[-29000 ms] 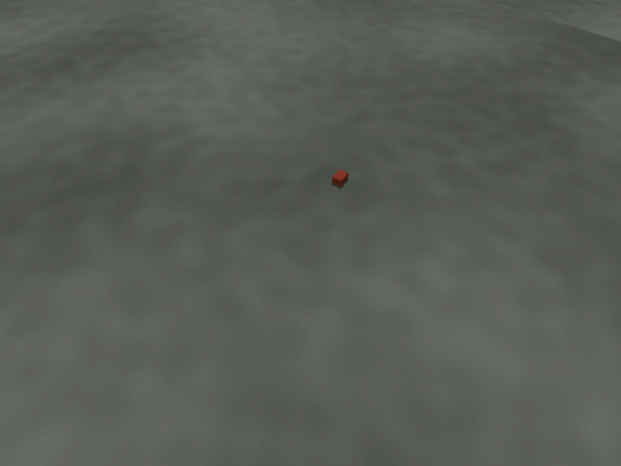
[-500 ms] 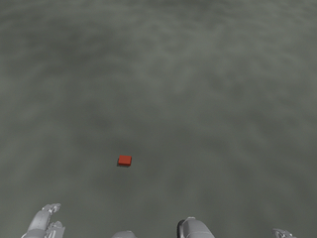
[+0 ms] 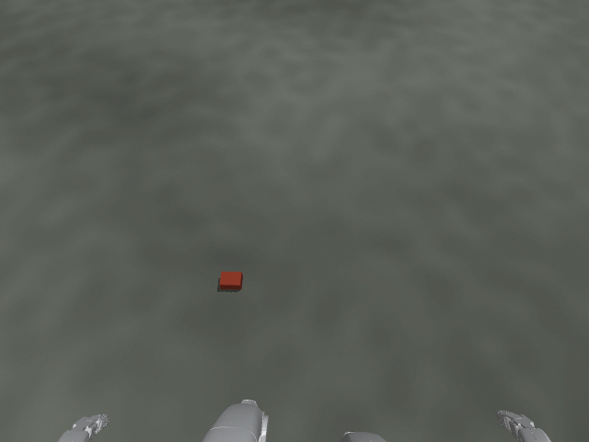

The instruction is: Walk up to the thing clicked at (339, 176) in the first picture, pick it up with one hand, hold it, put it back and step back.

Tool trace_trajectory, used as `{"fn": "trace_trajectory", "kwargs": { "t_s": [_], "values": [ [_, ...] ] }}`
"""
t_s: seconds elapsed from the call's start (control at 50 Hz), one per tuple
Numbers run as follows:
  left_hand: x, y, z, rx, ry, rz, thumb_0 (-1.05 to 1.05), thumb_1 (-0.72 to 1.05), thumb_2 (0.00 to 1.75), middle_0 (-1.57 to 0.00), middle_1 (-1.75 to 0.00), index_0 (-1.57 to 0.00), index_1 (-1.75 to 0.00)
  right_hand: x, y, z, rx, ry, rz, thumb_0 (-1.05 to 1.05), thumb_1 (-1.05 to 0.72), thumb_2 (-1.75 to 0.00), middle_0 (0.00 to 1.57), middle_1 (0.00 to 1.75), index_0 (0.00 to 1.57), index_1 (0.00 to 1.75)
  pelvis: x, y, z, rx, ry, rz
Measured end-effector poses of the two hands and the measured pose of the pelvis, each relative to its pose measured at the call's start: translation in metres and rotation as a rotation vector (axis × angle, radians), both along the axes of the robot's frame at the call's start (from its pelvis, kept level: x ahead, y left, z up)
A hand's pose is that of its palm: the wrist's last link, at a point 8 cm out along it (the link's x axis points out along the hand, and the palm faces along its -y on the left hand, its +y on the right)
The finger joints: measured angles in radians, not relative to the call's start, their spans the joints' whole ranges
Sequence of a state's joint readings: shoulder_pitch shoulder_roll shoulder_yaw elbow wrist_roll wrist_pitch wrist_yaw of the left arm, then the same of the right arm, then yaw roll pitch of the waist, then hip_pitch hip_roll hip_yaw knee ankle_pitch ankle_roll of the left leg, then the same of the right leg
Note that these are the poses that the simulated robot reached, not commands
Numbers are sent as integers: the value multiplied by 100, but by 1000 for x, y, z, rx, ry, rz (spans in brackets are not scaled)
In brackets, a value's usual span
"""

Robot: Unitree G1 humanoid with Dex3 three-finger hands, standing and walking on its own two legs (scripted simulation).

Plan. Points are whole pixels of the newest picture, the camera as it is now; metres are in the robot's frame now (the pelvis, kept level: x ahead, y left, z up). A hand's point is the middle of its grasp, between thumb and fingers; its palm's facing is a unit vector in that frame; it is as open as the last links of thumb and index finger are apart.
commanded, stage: walk up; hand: left
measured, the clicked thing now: (231, 280) +0.66 +0.25 -0.74
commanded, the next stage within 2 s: stand in 1.50 s
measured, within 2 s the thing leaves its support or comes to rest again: neither
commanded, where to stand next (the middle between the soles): +0.29 -0.01 m, yaw +2 degrees
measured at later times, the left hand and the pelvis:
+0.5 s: hand out of the picture -0.07 +0.25 -0.15, palm faces +0.01 -0.94 -0.35, open 7.4 cm; pelvis -0.14 -0.03 +0.00, yaw +1 degrees
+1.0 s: hand out of the picture -0.10 +0.23 -0.14, palm faces +0.09 -0.93 -0.37, open 7.4 cm; pelvis -0.17 -0.04 +0.01, yaw +4 degrees
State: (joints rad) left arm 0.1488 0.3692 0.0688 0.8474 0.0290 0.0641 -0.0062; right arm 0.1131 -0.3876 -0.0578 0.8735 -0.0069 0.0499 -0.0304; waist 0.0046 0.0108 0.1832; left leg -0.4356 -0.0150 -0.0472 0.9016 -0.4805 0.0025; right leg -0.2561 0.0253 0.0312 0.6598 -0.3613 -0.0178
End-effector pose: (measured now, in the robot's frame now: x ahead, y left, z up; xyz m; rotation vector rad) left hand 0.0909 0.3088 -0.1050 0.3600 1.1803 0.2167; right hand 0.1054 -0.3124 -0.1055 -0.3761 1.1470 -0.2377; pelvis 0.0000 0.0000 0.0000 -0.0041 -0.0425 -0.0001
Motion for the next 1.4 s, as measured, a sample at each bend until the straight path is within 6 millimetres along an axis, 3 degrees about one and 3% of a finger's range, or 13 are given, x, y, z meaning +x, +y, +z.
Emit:
{"fn": "trace_trajectory", "kwargs": {
  "t_s": [0.12,0.24,0.34,0.46,0.58,0.68,0.8,0.9,1.04,1.24,1.4],
  "values": [
    [-23,-5,13,11,-68,16,1,90,90,-20,-30,-21,-30,-24,0,5,-3,-15,50,0,-91,-90,20,30,21,30,-31,-1,5,20,16,26],
    [-45,5,-1,-9,-154,27,1,90,90,-20,-30,-21,-30,-65,6,3,-45,14,106,0,-91,-90,20,30,21,30,-73,2,-8,32,1,71],
    [-85,0,-4,-32,-100,58,1,91,90,-20,-30,-20,-30,-102,6,19,-47,19,109,0,-90,-90,21,30,21,30,-102,-6,3,-5,-5,65],
    [-146,-12,-6,-40,-27,54,1,91,90,-20,-30,-20,-30,-131,-16,32,-62,-28,96,0,-90,-90,21,30,21,30,-132,-21,7,-21,5,32],
    [-204,-34,-10,-7,44,52,1,91,90,-20,-30,-20,-30,-156,-51,16,-43,-63,65,0,-90,-90,21,30,21,30,-157,-44,-4,-33,-12,2],
    [-231,-48,0,-11,42,85,1,90,90,-20,-30,-21,-30,-185,-56,5,-4,-3,35,0,-91,-90,20,30,21,30,-165,-47,2,-8,-12,18],
    [-230,-38,2,-12,-12,108,1,90,90,-20,-30,-21,-30,-209,-40,-4,26,83,56,0,-91,-90,20,30,20,30,-169,-40,2,10,-12,62],
    [-216,-32,2,-15,-26,109,1,90,90,-20,-30,-21,-30,-213,-22,-1,66,68,56,1,-91,-90,20,30,21,30,-170,-41,6,13,-12,49],
    [-200,-39,8,-19,-73,88,1,90,90,-20,-30,-20,-30,-189,-17,1,85,24,69,1,-90,-90,20,30,21,30,-167,-43,9,-9,-12,68],
    [-184,-32,6,-33,-68,118,1,90,90,-20,-30,-20,-30,-155,-12,11,60,3,93,0,-91,-90,20,30,21,30,-156,-35,14,-1,-2,77],
    [-186,-33,4,-35,-48,127,1,91,90,-20,-30,-20,-30,-134,-9,14,59,-20,103,0,-91,-90,20,30,21,30,-154,-36,15,-6,-6,82]
  ]
}}
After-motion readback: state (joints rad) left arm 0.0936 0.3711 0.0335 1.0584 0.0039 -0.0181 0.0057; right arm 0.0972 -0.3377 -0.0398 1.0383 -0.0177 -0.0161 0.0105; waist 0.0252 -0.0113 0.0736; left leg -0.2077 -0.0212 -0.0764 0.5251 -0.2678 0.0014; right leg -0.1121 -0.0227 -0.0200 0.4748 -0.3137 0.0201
